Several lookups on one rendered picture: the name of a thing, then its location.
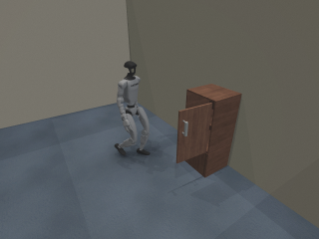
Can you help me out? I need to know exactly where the robot right hand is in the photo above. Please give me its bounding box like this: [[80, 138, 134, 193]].
[[123, 119, 134, 133]]

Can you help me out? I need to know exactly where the right robot shin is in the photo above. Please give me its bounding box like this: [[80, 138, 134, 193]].
[[118, 138, 136, 148]]

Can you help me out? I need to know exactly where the robot right forearm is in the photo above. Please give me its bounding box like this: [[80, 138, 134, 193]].
[[117, 98, 128, 120]]

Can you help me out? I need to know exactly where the cupboard door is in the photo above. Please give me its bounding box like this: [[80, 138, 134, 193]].
[[176, 103, 212, 163]]

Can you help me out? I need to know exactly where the right robot upper arm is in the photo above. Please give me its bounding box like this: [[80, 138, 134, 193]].
[[117, 80, 127, 104]]

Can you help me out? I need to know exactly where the robot head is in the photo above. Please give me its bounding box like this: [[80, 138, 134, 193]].
[[124, 61, 137, 81]]

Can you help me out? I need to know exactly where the handle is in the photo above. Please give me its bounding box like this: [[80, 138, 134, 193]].
[[182, 120, 188, 136]]

